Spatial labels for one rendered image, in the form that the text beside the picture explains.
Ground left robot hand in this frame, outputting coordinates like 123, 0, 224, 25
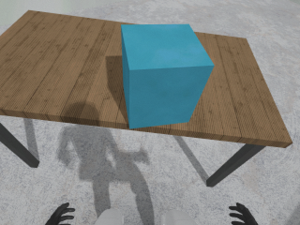
45, 202, 76, 225

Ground carton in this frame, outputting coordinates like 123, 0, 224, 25
121, 23, 215, 129

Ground table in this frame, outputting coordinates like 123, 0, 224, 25
0, 10, 293, 188

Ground right robot hand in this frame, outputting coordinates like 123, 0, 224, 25
229, 202, 259, 225

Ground robot right thigh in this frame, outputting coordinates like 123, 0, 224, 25
160, 209, 198, 225

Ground robot left thigh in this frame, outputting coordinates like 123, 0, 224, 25
94, 209, 124, 225

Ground robot thigh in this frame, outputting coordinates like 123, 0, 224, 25
94, 209, 124, 225
160, 209, 198, 225

